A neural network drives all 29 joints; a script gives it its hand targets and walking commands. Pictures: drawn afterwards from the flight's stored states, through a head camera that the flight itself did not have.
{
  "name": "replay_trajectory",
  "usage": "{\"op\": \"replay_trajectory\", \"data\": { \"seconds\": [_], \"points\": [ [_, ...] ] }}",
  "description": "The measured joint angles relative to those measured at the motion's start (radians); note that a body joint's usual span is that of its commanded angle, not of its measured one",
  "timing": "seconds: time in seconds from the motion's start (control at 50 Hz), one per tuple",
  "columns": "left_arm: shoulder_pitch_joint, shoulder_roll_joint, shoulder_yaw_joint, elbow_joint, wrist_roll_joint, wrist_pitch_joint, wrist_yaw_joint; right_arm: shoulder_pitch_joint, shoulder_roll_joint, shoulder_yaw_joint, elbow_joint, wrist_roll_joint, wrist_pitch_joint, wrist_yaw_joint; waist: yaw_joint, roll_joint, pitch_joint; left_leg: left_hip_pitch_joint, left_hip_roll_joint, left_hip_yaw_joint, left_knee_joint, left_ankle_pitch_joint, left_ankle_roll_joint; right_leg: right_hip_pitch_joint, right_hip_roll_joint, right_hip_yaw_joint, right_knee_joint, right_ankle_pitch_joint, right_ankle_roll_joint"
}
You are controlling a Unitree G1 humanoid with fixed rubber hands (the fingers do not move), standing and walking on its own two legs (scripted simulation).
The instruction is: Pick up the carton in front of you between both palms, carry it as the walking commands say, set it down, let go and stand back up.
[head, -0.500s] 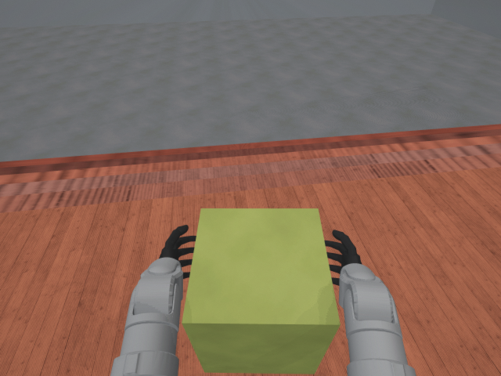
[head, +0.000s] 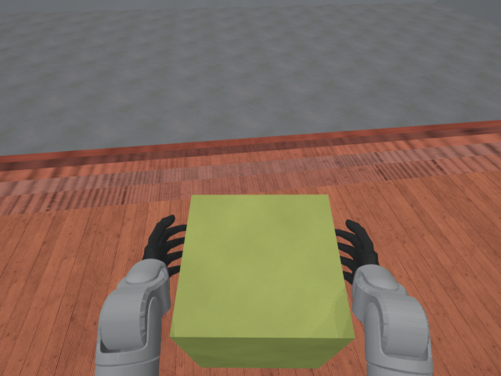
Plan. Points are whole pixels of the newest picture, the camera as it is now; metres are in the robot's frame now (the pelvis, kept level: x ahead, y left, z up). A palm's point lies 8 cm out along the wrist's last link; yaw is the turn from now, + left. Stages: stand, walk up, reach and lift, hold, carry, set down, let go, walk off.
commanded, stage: carry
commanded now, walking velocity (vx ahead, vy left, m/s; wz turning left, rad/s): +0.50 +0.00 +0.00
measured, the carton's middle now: (259, 287) +0.28 +0.00 +0.01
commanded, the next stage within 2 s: none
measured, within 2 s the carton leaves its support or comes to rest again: neither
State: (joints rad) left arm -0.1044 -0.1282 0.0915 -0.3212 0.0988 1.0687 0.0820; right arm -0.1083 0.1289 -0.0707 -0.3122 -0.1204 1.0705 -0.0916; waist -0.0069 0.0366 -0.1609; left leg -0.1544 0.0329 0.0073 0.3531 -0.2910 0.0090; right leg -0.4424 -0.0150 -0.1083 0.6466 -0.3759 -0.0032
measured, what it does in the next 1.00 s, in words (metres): walks ahead: right foot, then left foot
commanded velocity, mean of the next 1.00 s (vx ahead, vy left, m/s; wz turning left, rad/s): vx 0.50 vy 0.00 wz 0.00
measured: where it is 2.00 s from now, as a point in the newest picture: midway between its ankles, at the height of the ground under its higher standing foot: (248, 207)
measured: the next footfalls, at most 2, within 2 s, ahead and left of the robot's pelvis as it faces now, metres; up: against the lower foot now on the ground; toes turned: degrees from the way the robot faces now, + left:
right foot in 0.08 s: +0.13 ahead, -0.11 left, +0.00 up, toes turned -8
left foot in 0.48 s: +0.44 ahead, +0.13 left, +0.00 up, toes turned +14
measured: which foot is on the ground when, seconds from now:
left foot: down 0.00-0.08, up 0.10-0.46, down 0.48-1.00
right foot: up 0.00-0.06, down 0.08-0.48, up 0.50-0.98, down 1.00-1.00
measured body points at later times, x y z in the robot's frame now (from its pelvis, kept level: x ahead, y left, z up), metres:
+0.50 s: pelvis +0.28 +0.03 -0.03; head +0.26 +0.03 +0.42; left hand +0.52 +0.19 +0.06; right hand +0.53 -0.11 +0.06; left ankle +0.40 +0.12 -0.75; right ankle +0.10 -0.10 -0.74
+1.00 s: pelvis +0.61 +0.02 -0.03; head +0.60 +0.01 +0.42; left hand +0.84 +0.18 +0.07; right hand +0.86 -0.12 +0.06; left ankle +0.40 +0.12 -0.74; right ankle +0.76 -0.06 -0.75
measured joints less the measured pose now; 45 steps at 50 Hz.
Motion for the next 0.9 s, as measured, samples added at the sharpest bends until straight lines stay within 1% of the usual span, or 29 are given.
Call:
{"op": "replay_trajectory", "data": {
  "seconds": [0.04, 0.06, 0.08, 0.1, 0.12, 0.16, 0.18, 0.22, 0.28, 0.32, 0.38, 0.44, 0.46, 0.48, 0.5, 0.52, 0.54, 0.56, 0.58, 0.6, 0.62, 0.66, 0.74, 0.82, 0.9],
  "points": [
    [0.027, 0.001, -0.014, -0.058, -0.014, 0.035, 0.008, 0.025, -0.001, 0.008, -0.067, 0.015, 0.044, -0.009, -0.008, 0.011, -0.006, 0.022, 0.009, -0.005, 0.007, -0.031, -0.009, 0.014, 0.012, -0.035, -0.110, 0.058, 0.003],
    [0.038, 0.001, -0.020, -0.083, -0.021, 0.053, 0.012, 0.037, -0.001, 0.011, -0.098, 0.021, 0.065, -0.015, -0.011, 0.014, -0.008, 0.026, 0.012, -0.010, 0.040, -0.064, -0.015, 0.038, 0.017, -0.057, -0.175, 0.093, 0.002],
    [0.044, 0.001, -0.028, -0.103, -0.030, 0.069, 0.018, 0.051, -0.002, 0.010, -0.129, 0.028, 0.083, -0.020, -0.013, 0.015, -0.010, 0.017, 0.016, -0.015, 0.103, -0.109, -0.019, 0.061, 0.020, -0.074, -0.209, 0.147, -0.014],
    [0.049, 0.000, -0.041, -0.113, -0.034, 0.080, 0.023, 0.067, -0.003, 0.002, -0.154, 0.038, 0.097, -0.025, -0.015, 0.019, -0.015, -0.021, 0.026, -0.002, 0.211, -0.147, -0.019, 0.065, 0.018, -0.090, -0.196, 0.218, -0.035],
    [0.059, 0.000, -0.053, -0.118, -0.038, 0.090, 0.030, 0.083, -0.003, -0.006, -0.170, 0.050, 0.110, -0.030, -0.012, 0.019, -0.021, -0.078, 0.031, 0.010, 0.342, -0.164, -0.016, 0.061, 0.016, -0.101, -0.161, 0.211, -0.051],
    [0.084, 0.001, -0.063, -0.130, -0.045, 0.120, 0.043, 0.102, -0.002, -0.013, -0.180, 0.070, 0.141, -0.040, -0.008, 0.005, -0.023, -0.203, 0.026, 0.032, 0.581, -0.177, -0.005, 0.086, 0.008, -0.110, -0.144, 0.143, -0.066],
    [0.097, 0.000, -0.061, -0.134, -0.050, 0.134, 0.050, 0.106, -0.002, -0.011, -0.175, 0.076, 0.155, -0.043, -0.003, -0.001, -0.024, -0.262, 0.028, 0.049, 0.656, -0.160, 0.000, 0.106, 0.006, -0.108, -0.159, 0.124, -0.065],
    [0.123, -0.002, -0.054, -0.146, -0.060, 0.154, 0.062, 0.116, -0.001, -0.004, -0.166, 0.084, 0.171, -0.049, 0.012, -0.013, -0.020, -0.349, 0.040, 0.078, 0.685, -0.089, -0.003, 0.165, 0.003, -0.101, -0.219, 0.125, -0.052],
    [0.137, -0.003, -0.043, -0.159, -0.074, 0.165, 0.073, 0.123, 0.000, 0.006, -0.162, 0.090, 0.174, -0.053, 0.031, -0.031, -0.006, -0.420, 0.055, 0.103, 0.547, 0.011, -0.024, 0.260, -0.003, -0.089, -0.314, 0.129, -0.040],
    [0.138, -0.003, -0.042, -0.169, -0.082, 0.156, 0.076, 0.125, 0.000, 0.008, -0.174, 0.094, 0.166, -0.056, 0.038, -0.035, 0.005, -0.442, 0.061, 0.114, 0.425, 0.078, -0.028, 0.322, -0.006, -0.087, -0.362, 0.121, -0.029],
    [0.135, -0.002, -0.046, -0.187, -0.088, 0.143, 0.077, 0.129, 0.000, 0.007, -0.199, 0.097, 0.154, -0.057, 0.040, -0.035, 0.016, -0.444, 0.059, 0.132, 0.269, 0.165, -0.020, 0.400, -0.013, -0.085, -0.390, 0.081, -0.007],
    [0.138, -0.002, -0.051, -0.207, -0.090, 0.139, 0.078, 0.140, 0.001, 0.009, -0.223, 0.100, 0.146, -0.057, 0.040, -0.039, 0.026, -0.406, 0.044, 0.166, 0.176, 0.211, 0.007, 0.467, -0.028, -0.077, -0.370, 0.008, 0.024],
    [0.139, -0.003, -0.052, -0.218, -0.088, 0.142, 0.078, 0.140, 0.001, 0.011, -0.230, 0.102, 0.145, -0.057, 0.038, -0.045, 0.031, -0.374, 0.032, 0.188, 0.141, 0.200, 0.015, 0.477, -0.042, -0.070, -0.327, -0.033, 0.036],
    [0.140, -0.002, -0.052, -0.227, -0.086, 0.143, 0.077, 0.137, 0.001, 0.012, -0.233, 0.103, 0.145, -0.057, 0.034, -0.049, 0.035, -0.340, 0.022, 0.209, 0.120, 0.209, 0.033, 0.474, -0.058, -0.061, -0.252, -0.085, 0.044],
    [0.136, -0.001, -0.047, -0.227, -0.083, 0.141, 0.076, 0.132, 0.001, 0.017, -0.223, 0.101, 0.136, -0.055, 0.024, -0.062, 0.038, -0.335, 0.014, 0.224, 0.150, 0.237, 0.057, 0.439, -0.085, -0.052, -0.127, -0.128, 0.043],
    [0.133, -0.001, -0.038, -0.219, -0.084, 0.138, 0.068, 0.127, 0.001, 0.023, -0.206, 0.097, 0.128, -0.054, 0.012, -0.070, 0.040, -0.339, 0.008, 0.231, 0.195, 0.204, 0.074, 0.370, -0.093, -0.017, 0.042, -0.122, 0.039],
    [0.129, -0.001, -0.031, -0.212, -0.081, 0.139, 0.065, 0.121, 0.000, 0.027, -0.191, 0.093, 0.124, -0.054, 0.006, -0.071, 0.047, -0.328, 0.007, 0.235, 0.213, 0.162, 0.083, 0.289, -0.082, 0.022, 0.217, -0.111, 0.029],
    [0.128, -0.001, -0.030, -0.207, -0.076, 0.141, 0.062, 0.123, 0.000, 0.030, -0.183, 0.090, 0.123, -0.053, 0.003, -0.068, 0.052, -0.307, 0.006, 0.239, 0.204, 0.132, 0.087, 0.209, -0.070, 0.043, 0.359, -0.092, 0.014],
    [0.131, -0.001, -0.034, -0.203, -0.071, 0.142, 0.059, 0.131, 0.001, 0.030, -0.182, 0.086, 0.121, -0.052, -0.001, -0.064, 0.056, -0.278, 0.004, 0.241, 0.180, 0.116, 0.085, 0.140, -0.063, 0.050, 0.449, -0.057, 0.002],
    [0.133, -0.001, -0.039, -0.197, -0.064, 0.141, 0.055, 0.139, 0.002, 0.029, -0.184, 0.082, 0.122, -0.050, -0.005, -0.058, 0.059, -0.244, 0.001, 0.241, 0.145, 0.118, 0.075, 0.082, -0.062, 0.049, 0.492, -0.015, -0.006],
    [0.135, -0.002, -0.044, -0.190, -0.058, 0.138, 0.051, 0.146, 0.003, 0.029, -0.184, 0.078, 0.121, -0.049, -0.009, -0.054, 0.060, -0.210, -0.004, 0.242, 0.108, 0.119, 0.072, 0.033, -0.066, 0.046, 0.499, 0.026, -0.011],
    [0.142, -0.002, -0.051, -0.178, -0.046, 0.125, 0.042, 0.153, 0.003, 0.030, -0.184, 0.070, 0.118, -0.048, -0.017, -0.044, 0.055, -0.146, -0.011, 0.241, 0.039, 0.119, 0.071, -0.050, -0.077, 0.035, 0.457, 0.083, -0.012],
    [0.156, -0.004, -0.060, -0.180, -0.032, 0.105, 0.034, 0.158, 0.003, 0.032, -0.187, 0.063, 0.109, -0.043, -0.024, -0.037, 0.038, -0.028, -0.022, 0.232, -0.064, 0.100, 0.062, -0.154, -0.100, 0.019, 0.282, 0.182, 0.007],
    [0.173, -0.006, -0.060, -0.209, -0.025, 0.105, 0.031, 0.159, 0.003, 0.041, -0.201, 0.066, 0.111, -0.032, -0.019, -0.042, 0.027, 0.086, -0.030, 0.224, -0.124, 0.053, 0.040, -0.197, -0.112, 0.002, 0.105, 0.281, 0.019],
    [0.184, -0.007, -0.055, -0.256, -0.040, 0.123, 0.034, 0.165, 0.004, 0.052, -0.236, 0.070, 0.122, -0.032, -0.012, -0.042, 0.032, 0.190, -0.032, 0.211, -0.137, -0.027, 0.009, -0.193, -0.103, -0.030, -0.025, 0.327, 0.008]
  ]
}}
